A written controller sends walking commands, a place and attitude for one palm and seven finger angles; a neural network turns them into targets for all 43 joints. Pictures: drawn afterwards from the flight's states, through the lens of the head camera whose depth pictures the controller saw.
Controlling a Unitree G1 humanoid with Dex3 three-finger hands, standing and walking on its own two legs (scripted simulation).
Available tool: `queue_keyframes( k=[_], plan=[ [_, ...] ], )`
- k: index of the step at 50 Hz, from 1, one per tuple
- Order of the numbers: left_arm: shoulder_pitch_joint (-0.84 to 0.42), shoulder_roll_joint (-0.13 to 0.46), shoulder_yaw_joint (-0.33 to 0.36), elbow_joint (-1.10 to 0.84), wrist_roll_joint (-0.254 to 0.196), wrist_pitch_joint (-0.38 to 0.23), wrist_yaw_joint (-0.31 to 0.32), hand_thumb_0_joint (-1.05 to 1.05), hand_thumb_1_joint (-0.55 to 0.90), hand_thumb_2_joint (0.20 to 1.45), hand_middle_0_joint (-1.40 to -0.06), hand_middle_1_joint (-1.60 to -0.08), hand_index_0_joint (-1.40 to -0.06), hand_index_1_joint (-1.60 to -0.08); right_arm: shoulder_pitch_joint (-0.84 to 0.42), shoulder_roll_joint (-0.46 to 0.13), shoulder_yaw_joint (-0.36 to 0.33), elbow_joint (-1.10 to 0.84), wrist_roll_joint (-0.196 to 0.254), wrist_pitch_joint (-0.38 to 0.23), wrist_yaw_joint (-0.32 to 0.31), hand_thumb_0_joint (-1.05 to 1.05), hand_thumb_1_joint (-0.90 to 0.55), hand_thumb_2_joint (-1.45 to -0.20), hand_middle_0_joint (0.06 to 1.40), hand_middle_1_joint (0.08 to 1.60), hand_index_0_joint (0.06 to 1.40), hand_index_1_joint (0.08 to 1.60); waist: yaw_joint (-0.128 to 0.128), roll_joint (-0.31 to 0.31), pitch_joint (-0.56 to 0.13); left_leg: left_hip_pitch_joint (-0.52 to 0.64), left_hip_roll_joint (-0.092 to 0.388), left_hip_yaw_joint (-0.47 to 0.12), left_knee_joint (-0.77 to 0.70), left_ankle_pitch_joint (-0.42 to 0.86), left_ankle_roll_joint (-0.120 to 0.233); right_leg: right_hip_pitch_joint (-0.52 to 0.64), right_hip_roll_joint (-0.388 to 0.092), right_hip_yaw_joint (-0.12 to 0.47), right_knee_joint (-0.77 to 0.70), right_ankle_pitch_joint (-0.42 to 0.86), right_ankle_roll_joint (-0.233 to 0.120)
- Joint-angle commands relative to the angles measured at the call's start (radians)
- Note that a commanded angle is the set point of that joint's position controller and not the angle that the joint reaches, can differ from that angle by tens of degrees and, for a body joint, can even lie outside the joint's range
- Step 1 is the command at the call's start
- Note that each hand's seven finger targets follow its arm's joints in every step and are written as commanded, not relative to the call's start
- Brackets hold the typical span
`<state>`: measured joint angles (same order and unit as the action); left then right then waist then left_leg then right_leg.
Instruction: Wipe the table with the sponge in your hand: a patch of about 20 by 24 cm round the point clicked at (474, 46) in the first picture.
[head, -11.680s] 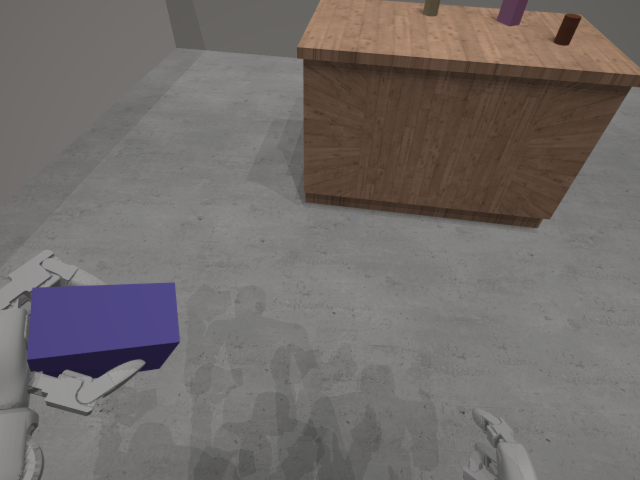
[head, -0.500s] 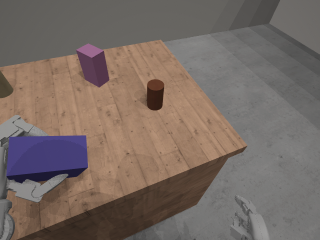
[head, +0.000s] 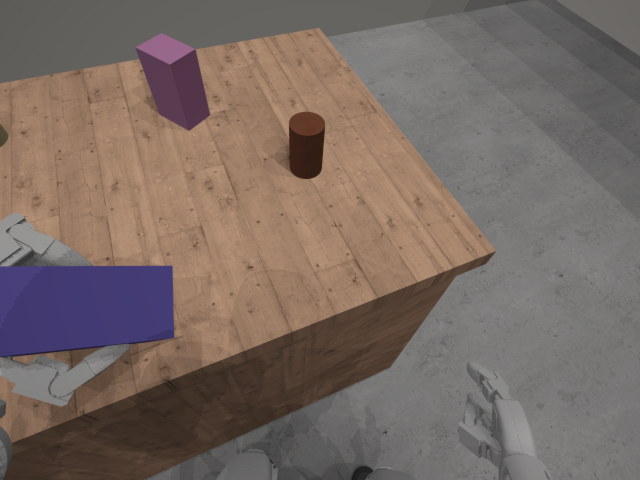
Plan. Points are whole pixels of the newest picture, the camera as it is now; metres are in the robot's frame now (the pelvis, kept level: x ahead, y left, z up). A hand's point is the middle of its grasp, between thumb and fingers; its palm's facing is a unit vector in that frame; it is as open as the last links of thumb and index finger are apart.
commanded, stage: come to a stop and stand still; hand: left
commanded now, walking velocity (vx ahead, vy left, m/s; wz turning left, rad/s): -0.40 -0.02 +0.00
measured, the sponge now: (112, 310) +0.23 +0.21 +0.15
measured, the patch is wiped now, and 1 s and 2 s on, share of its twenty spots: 0.00 0.00 0.00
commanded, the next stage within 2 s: look again from close up in 1.26 s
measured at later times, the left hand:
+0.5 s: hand (18, 323) +0.21 +0.26 +0.17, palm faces +0.41 -0.84 -0.37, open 9.8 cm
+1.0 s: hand (78, 254) +0.27 +0.24 +0.17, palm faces +0.38 -0.83 -0.41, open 9.8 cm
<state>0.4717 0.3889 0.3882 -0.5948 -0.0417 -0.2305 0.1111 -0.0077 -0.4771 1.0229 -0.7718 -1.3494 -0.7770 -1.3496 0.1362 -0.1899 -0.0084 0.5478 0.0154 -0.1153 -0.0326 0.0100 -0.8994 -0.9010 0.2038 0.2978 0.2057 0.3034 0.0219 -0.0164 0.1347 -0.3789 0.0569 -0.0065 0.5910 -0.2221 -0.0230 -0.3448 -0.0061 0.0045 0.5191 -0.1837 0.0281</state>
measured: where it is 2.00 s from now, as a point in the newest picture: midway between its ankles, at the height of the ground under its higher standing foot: outside the picture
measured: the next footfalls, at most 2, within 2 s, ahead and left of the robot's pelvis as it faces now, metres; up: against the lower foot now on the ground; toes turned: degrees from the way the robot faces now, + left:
none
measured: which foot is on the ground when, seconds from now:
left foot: down 0.00-1.00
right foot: down 0.00-1.00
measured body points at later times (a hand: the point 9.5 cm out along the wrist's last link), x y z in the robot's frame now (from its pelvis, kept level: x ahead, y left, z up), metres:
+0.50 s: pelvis -0.01 +0.02 +0.00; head +0.01 +0.04 +0.45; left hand +0.18 +0.30 +0.19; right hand +0.16 -0.21 -0.08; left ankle +0.05 +0.13 -0.73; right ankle +0.05 -0.14 -0.73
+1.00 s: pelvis +0.06 +0.00 +0.01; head +0.09 +0.01 +0.46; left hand +0.24 +0.29 +0.19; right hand +0.25 -0.22 -0.06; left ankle +0.05 +0.13 -0.73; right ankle +0.06 -0.14 -0.73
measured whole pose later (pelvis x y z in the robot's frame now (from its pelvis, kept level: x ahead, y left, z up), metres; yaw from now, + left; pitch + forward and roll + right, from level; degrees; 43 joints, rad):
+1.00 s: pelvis +0.06 +0.00 +0.01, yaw +2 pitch +0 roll -1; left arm 0.46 0.37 0.36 -0.53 -0.03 -0.17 0.12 -0.01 -0.48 1.03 -0.77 -1.35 -0.78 -1.35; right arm 0.16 -0.19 0.00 0.58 0.03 -0.12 -0.02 0.01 -0.90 -0.90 0.20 0.30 0.21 0.30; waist -0.01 -0.01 0.08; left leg -0.23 0.04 -0.03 0.49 -0.25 -0.03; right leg -0.18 -0.01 0.00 0.42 -0.23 0.02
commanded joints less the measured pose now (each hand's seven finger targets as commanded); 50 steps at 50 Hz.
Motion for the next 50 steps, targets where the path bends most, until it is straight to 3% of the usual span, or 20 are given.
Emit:
queue_keyframes(
  k=[1,2,4,5,7,8,11,13,15,18,20,21,24,26,30,32,35,40,48,50],
  plan=[
    [0.004,0.187,0.167,-0.203,-0.017,-0.087,0.037,0.000,0.100,1.300,-1.200,-1.600,-1.200,-1.600,-0.023,-0.116,-0.052,-0.117,-0.007,-0.049,-0.019,0.000,-0.900,-0.900,0.200,0.300,0.200,0.300,-0.015,-0.017,-0.255,0.072,0.008,-0.032,-0.028,-0.108,0.030,0.012,-0.142,0.133,-0.120,0.023,-0.096],
    [0.003,0.163,0.143,-0.217,-0.018,-0.094,0.034,0.000,0.100,1.300,-1.200,-1.600,-1.200,-1.600,-0.012,-0.112,-0.049,-0.122,-0.008,-0.048,-0.019,0.000,-0.900,-0.900,0.200,0.300,0.200,0.300,-0.015,-0.014,-0.251,0.070,0.015,-0.046,-0.033,-0.133,0.035,-0.003,-0.142,0.119,-0.114,-0.021,-0.097],
    [-0.004,0.186,0.171,-0.222,-0.012,-0.105,0.037,0.000,0.100,1.300,-1.200,-1.600,-1.200,-1.600,-0.018,-0.115,-0.049,-0.121,-0.011,-0.055,-0.025,0.000,-0.900,-0.900,0.200,0.300,0.200,0.300,-0.015,0.022,-0.225,0.007,0.043,-0.081,-0.090,-0.189,0.048,-0.001,-0.111,0.091,-0.084,-0.086,-0.080],
    [0.020,0.180,0.175,-0.199,-0.014,-0.100,0.037,0.000,0.100,1.300,-1.200,-1.600,-1.200,-1.600,-0.016,-0.119,-0.049,-0.125,-0.008,-0.056,-0.026,0.000,-0.900,-0.900,0.200,0.300,0.200,0.300,-0.013,0.056,-0.233,-0.027,0.067,-0.102,-0.132,-0.229,0.056,0.036,-0.083,0.073,-0.047,-0.122,-0.062],
    [0.035,0.157,0.162,-0.187,-0.021,-0.079,0.033,0.000,0.100,1.300,-1.200,-1.600,-1.200,-1.600,-0.026,-0.125,-0.042,-0.141,0.007,-0.056,-0.027,0.000,-0.900,-0.900,0.200,0.300,0.200,0.300,-0.007,0.196,-0.265,-0.130,0.142,-0.167,-0.257,-0.347,0.087,0.173,-0.021,0.006,0.089,-0.169,-0.023],
    [-0.001,0.166,0.166,-0.208,-0.015,-0.074,0.035,0.000,0.100,1.300,-1.200,-1.600,-1.200,-1.600,-0.028,-0.127,-0.044,-0.147,0.014,-0.062,-0.027,0.000,-0.900,-0.900,0.200,0.300,0.200,0.300,-0.005,0.215,-0.255,-0.188,0.170,-0.193,-0.285,-0.417,0.102,0.226,-0.011,-0.004,0.143,-0.170,-0.017],
    [-0.033,0.168,0.154,-0.225,-0.012,-0.058,0.040,0.000,0.100,1.300,-1.200,-1.600,-1.200,-1.600,-0.009,-0.126,-0.044,-0.135,0.019,-0.085,-0.019,0.000,-0.900,-0.900,0.200,0.300,0.200,0.300,-0.012,0.123,-0.255,-0.099,0.105,-0.126,-0.186,-0.353,0.079,0.199,-0.028,0.023,0.035,-0.140,-0.029],
    [-0.070,0.158,0.124,-0.213,-0.001,-0.047,0.039,0.000,0.100,1.300,-1.200,-1.600,-1.200,-1.600,0.000,-0.125,-0.040,-0.122,0.012,-0.092,-0.012,0.000,-0.900,-0.900,0.200,0.300,0.200,0.300,-0.017,0.122,-0.199,-0.102,0.067,-0.101,-0.171,-0.420,0.065,0.161,-0.044,0.045,-0.048,-0.251,-0.036],
    [-0.085,0.132,0.088,-0.175,0.009,-0.032,0.035,0.000,0.100,1.300,-1.200,-1.600,-1.200,-1.600,0.014,-0.127,-0.042,-0.110,0.010,-0.092,-0.008,0.000,-0.900,-0.900,0.200,0.300,0.200,0.300,-0.023,0.065,-0.130,-0.073,0.020,-0.077,-0.132,-0.444,0.048,0.060,-0.053,0.087,-0.130,-0.382,-0.054],
    [-0.129,0.143,0.085,-0.182,0.011,-0.026,0.038,0.000,0.100,1.300,-1.200,-1.600,-1.200,-1.600,0.010,-0.120,-0.032,-0.086,0.001,-0.090,-0.006,0.000,-0.900,-0.900,0.200,0.300,0.200,0.300,-0.031,0.031,-0.126,0.050,-0.013,-0.055,-0.063,-0.313,0.040,-0.021,-0.086,0.115,-0.191,-0.360,-0.076],
    [-0.124,0.152,0.098,-0.165,0.012,-0.024,0.042,0.000,0.100,1.300,-1.200,-1.600,-1.200,-1.600,0.007,-0.116,-0.030,-0.079,0.000,-0.087,-0.005,0.000,-0.900,-0.900,0.200,0.300,0.200,0.300,-0.028,0.038,-0.147,0.075,-0.005,-0.068,-0.091,-0.288,0.042,0.000,-0.082,0.096,-0.179,-0.335,-0.073],
    [-0.113,0.156,0.104,-0.175,0.010,-0.021,0.043,0.000,0.100,1.300,-1.200,-1.600,-1.200,-1.600,-0.004,-0.119,-0.029,-0.081,0.002,-0.089,-0.006,0.000,-0.900,-0.900,0.200,0.300,0.200,0.300,-0.030,0.082,-0.147,0.072,0.008,-0.093,-0.147,-0.300,0.045,0.025,-0.061,0.076,-0.158,-0.305,-0.066],
    [-0.096,0.142,0.103,-0.165,0.015,-0.022,0.038,0.000,0.100,1.300,-1.200,-1.600,-1.200,-1.600,-0.005,-0.116,-0.032,-0.101,0.013,-0.091,-0.005,0.000,-0.900,-0.900,0.200,0.300,0.200,0.300,-0.017,0.177,-0.153,-0.073,0.079,-0.173,-0.318,-0.426,0.073,0.216,-0.003,0.005,-0.040,-0.195,-0.033],
    [-0.072,0.149,0.112,-0.156,0.015,-0.020,0.035,0.000,0.100,1.300,-1.200,-1.600,-1.200,-1.600,-0.008,-0.113,-0.033,-0.107,0.019,-0.094,-0.002,0.000,-0.900,-0.900,0.200,0.300,0.200,0.300,-0.017,0.178,-0.154,-0.095,0.091,-0.170,-0.337,-0.436,0.079,0.256,0.005,-0.010,-0.015,-0.148,-0.029],
    [-0.084,0.128,0.082,-0.136,0.021,-0.022,0.033,0.000,0.100,1.300,-1.200,-1.600,-1.200,-1.600,0.007,-0.112,-0.032,-0.099,0.013,-0.096,0.003,0.000,-0.900,-0.900,0.200,0.300,0.200,0.300,-0.018,0.101,-0.151,-0.044,0.057,-0.110,-0.250,-0.314,0.069,0.236,-0.027,0.019,-0.115,-0.093,-0.039],
    [-0.096,0.101,0.050,-0.128,0.022,-0.022,0.028,0.000,0.100,1.300,-1.200,-1.600,-1.200,-1.600,0.009,-0.113,-0.029,-0.093,0.013,-0.098,0.005,0.000,-0.900,-0.900,0.200,0.300,0.200,0.300,-0.025,0.113,-0.139,-0.017,0.045,-0.100,-0.251,-0.301,0.063,0.209,-0.024,0.021,-0.135,-0.092,-0.039],
    [-0.124,0.121,0.062,-0.122,0.023,-0.021,0.034,0.000,0.100,1.300,-1.200,-1.600,-1.200,-1.600,0.006,-0.120,-0.036,-0.089,0.007,-0.095,0.003,0.000,-0.900,-0.900,0.200,0.300,0.200,0.300,-0.023,0.062,-0.157,0.052,0.030,-0.079,-0.209,-0.173,0.055,0.194,-0.045,0.054,-0.163,-0.032,-0.049],
    [-0.131,0.129,0.064,-0.127,0.014,-0.015,0.035,0.000,0.100,1.300,-1.200,-1.600,-1.200,-1.600,-0.015,-0.116,-0.037,-0.092,0.004,-0.080,-0.001,0.000,-0.900,-0.900,0.200,0.300,0.200,0.300,-0.020,0.053,-0.202,0.140,0.024,-0.058,-0.181,0.004,0.050,0.214,-0.067,0.065,-0.163,0.105,-0.055],
    [-0.022,0.151,0.099,-0.167,-0.004,-0.006,0.034,0.000,0.100,1.300,-1.200,-1.600,-1.200,-1.600,-0.028,-0.117,-0.043,-0.114,0.011,-0.042,-0.001,0.000,-0.900,-0.900,0.200,0.300,0.200,0.300,-0.019,0.073,-0.290,0.223,0.048,-0.051,-0.145,0.330,0.048,0.292,-0.080,0.027,-0.111,0.346,-0.053],
    [0.002,0.151,0.105,-0.155,-0.006,-0.001,0.034,0.000,0.100,1.300,-1.200,-1.600,-1.200,-1.600,-0.023,-0.121,-0.046,-0.120,0.013,-0.029,0.000,0.000,-0.900,-0.900,0.200,0.300,0.200,0.300,-0.020,0.043,-0.291,0.228,0.050,-0.044,-0.130,0.354,0.045,0.296,-0.082,0.029,-0.111,0.383,-0.055]
  ],
)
